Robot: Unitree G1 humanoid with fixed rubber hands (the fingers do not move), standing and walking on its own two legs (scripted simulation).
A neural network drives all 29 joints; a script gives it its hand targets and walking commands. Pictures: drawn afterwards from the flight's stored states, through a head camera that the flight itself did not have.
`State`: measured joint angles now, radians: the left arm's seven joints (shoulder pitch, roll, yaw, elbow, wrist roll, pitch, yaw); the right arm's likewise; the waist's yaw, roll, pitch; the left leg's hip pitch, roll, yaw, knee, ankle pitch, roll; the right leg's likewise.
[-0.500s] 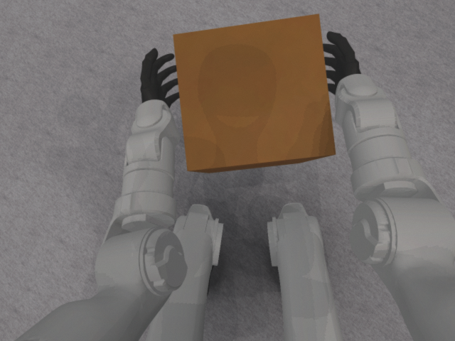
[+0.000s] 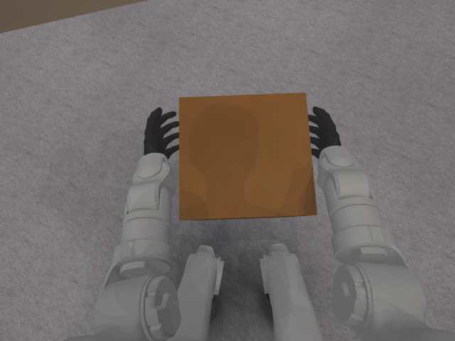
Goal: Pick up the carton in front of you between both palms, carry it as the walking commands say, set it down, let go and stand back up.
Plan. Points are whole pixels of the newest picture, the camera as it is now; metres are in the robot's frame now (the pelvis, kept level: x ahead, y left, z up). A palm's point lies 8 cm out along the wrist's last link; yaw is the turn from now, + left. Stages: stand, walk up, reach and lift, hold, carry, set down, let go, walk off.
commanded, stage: reach and lift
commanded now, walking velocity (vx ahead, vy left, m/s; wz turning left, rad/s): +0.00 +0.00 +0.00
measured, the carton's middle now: (241, 168) +0.43 +0.00 -0.13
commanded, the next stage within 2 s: hold in 1.88 s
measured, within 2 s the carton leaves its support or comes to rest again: neither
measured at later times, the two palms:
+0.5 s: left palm (105, 129) +0.40 +0.15 +0.12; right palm (363, 136) +0.39 -0.15 +0.10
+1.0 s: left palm (15, 103) +0.37 +0.16 +0.23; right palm (424, 119) +0.35 -0.14 +0.21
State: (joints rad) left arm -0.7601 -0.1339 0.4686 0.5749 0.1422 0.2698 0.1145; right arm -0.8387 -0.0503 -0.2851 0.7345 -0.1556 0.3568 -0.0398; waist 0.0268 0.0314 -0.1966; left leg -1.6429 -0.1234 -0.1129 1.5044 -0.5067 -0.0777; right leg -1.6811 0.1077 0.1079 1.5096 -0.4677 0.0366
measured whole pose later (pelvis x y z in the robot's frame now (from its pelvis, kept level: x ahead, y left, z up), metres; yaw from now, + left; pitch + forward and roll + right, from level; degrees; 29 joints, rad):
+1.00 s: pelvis +0.07 +0.01 +0.20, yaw -1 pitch -2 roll +0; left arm -0.31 -0.16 0.31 0.43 0.29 0.56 0.01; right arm -0.28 0.16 -0.26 0.43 -0.28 0.63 -0.04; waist 0.01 0.01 -0.05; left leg -0.17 -0.05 -0.16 0.45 -0.23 -0.01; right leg -0.19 0.05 0.14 0.44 -0.21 0.01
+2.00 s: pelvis +0.08 +0.01 +0.21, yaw -1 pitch -5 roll +0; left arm -0.27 -0.15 0.24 0.28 0.28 0.70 0.01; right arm -0.26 0.15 -0.19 0.28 -0.27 0.76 -0.04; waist 0.02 0.02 -0.03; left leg -0.06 -0.03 -0.15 0.36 -0.20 -0.01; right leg -0.08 0.05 0.14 0.35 -0.18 0.01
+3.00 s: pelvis +0.07 +0.01 +0.20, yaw -1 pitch -5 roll +0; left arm -0.32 -0.17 0.26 0.29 0.30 0.74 0.01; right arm -0.28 0.16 -0.21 0.26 -0.30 0.80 -0.03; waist 0.00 0.01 -0.04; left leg -0.11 -0.03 -0.12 0.41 -0.22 -0.01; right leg -0.12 0.04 0.11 0.40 -0.19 0.01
